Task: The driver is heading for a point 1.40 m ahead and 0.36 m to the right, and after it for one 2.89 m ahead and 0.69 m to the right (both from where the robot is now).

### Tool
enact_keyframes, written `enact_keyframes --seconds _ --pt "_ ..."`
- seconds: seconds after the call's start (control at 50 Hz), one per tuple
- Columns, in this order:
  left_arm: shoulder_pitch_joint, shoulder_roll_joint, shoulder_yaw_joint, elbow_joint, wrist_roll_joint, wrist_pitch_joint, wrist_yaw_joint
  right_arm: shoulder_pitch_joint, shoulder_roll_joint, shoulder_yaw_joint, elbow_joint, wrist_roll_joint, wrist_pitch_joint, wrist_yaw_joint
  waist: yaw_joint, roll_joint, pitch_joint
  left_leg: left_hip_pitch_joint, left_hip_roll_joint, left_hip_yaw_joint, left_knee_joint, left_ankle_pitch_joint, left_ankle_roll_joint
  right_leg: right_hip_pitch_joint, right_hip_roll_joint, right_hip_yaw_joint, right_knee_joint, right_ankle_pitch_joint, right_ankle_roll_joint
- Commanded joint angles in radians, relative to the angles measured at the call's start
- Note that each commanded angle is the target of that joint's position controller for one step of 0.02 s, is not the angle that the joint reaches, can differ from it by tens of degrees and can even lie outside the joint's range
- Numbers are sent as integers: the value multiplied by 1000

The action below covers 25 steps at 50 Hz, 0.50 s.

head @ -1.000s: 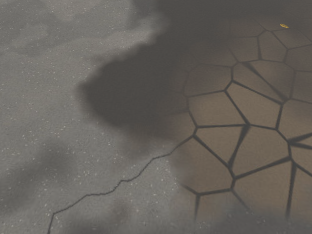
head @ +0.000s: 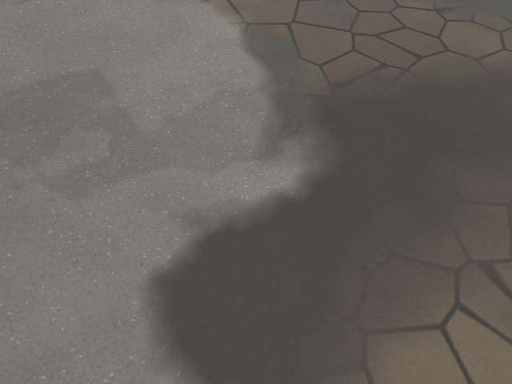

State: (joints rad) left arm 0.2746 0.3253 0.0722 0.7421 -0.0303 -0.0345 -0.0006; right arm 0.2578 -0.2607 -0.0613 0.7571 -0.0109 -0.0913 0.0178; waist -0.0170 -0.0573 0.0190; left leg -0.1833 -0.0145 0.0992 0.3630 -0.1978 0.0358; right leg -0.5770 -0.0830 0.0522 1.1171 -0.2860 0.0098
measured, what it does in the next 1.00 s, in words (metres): walks ahead, turning right: right foot, then left foot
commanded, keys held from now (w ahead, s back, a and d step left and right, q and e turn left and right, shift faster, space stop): e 0.36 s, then w+e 0.34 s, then w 0.30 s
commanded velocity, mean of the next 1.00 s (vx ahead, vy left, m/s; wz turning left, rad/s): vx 0.33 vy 0.00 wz -0.49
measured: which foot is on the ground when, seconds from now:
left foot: down 0.00-0.28, up 0.30-0.70, down 0.72-1.00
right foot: up 0.00-0.24, down 0.26-0.72, up 0.74-1.00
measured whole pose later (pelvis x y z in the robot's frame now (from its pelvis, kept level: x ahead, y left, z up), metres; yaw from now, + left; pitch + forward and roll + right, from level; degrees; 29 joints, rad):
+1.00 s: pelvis +0.34 -0.05 +0.00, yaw -30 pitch +2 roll -1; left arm 0.19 0.30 0.06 0.63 -0.01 -0.04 -0.01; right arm 0.42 -0.26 -0.04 0.84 0.00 -0.07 0.00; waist -0.09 -0.05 -0.02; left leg -0.06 0.01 0.00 0.28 -0.26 0.02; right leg -0.65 -0.05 0.06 0.84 -0.09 0.02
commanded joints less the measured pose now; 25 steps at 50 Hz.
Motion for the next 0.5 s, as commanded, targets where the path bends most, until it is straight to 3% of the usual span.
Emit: enact_keyframes --seconds 0.02,0.1,0.18,0.22,0.24,0.26,0.28,0.3,0.32,0.34,0.36,0.38,0.42,0.5 --pt "-1 23 7 -81 9 5 -3 -60 -124 -34 -47 -2 -28 -11 26 124 22 64 284 -165 -212 303 166 -129 -50 55 -63 104 19" --pt "-107 -11 -10 -122 21 -3 -30 -71 -168 -44 -29 3 -5 -35 -1 120 34 36 235 20 -164 528 129 -14 -14 -39 -343 300 17" --pt "-166 25 5 -171 21 7 -60 -41 -213 -57 -9 32 21 -44 -10 133 1 141 275 45 -67 591 100 34 17 -74 -467 264 -27" --pt "-118 67 26 -177 28 14 -66 -57 -235 -68 -15 51 34 -50 29 149 -40 175 280 54 66 726 77 112 63 -109 -502 173 -67" --pt "-31 98 46 -158 29 15 -63 -68 -229 -68 -20 57 42 -52 79 130 -84 161 255 74 208 741 54 225 100 -126 -565 202 -94" --pt "71 148 70 -134 32 15 -46 -43 -199 -57 -21 51 42 -51 125 69 -144 85 193 96 416 622 7 400 124 -109 -643 358 -130" --pt "89 242 85 -145 29 22 -18 20 -102 -25 -46 -11 40 -42 74 -178 -216 -192 97 99 744 -92 -59 648 -100 187 -593 856 -212" --pt "21 288 77 -206 52 11 -22 124 -100 -8 -62 -18 35 -29 8 -244 -402 -446 -66 -84 1046 -560 -108 848 -330 652 -647 868 -458" --pt "9 203 62 -221 40 10 -34 43 -193 -29 -46 7 38 -20 87 -46 -432 -471 -6 -214 1066 -459 -92 796 -276 568 -711 681 -415" --pt "-35 167 49 -216 31 6 -35 -35 -193 -28 -72 27 44 -22 70 -21 -306 -505 21 -196 1015 -369 -76 687 -223 452 -730 547 -359" --pt "-71 139 43 -208 18 10 -30 -49 -172 -26 -62 15 53 -36 40 51 -211 -503 57 -191 935 -304 -78 564 -167 380 -749 440 -303" --pt "-89 119 37 -206 10 15 -22 -49 -182 -30 -63 5 62 -44 17 35 -175 -461 82 -198 851 -257 -75 459 -136 349 -780 307 -282" --pt "-121 123 37 -218 30 18 -13 -40 -170 -30 -63 3 72 -41 -11 -24 -153 -366 70 -176 757 -180 -72 323 -81 335 -851 64 -268" --pt "-110 138 44 -217 26 12 14 -97 -132 -16 -73 1 56 -39 12 -56 -132 -341 49 -176 528 -113 -92 280 -51 345 -888 -124 -268"
Keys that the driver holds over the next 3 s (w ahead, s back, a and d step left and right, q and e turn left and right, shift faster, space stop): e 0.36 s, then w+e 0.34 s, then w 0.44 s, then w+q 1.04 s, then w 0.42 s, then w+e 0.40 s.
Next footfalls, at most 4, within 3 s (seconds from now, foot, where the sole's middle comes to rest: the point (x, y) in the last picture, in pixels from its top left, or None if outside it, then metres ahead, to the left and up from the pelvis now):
0.26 right None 0.27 -0.14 -0.78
0.72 left None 0.37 0.06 -0.78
1.18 right None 0.48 -0.31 -0.78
1.70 left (322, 262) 0.86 -0.21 -0.78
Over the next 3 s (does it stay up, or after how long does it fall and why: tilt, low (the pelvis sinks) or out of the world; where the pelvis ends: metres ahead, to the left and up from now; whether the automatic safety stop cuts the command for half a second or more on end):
stays up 1.36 -0.26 0.00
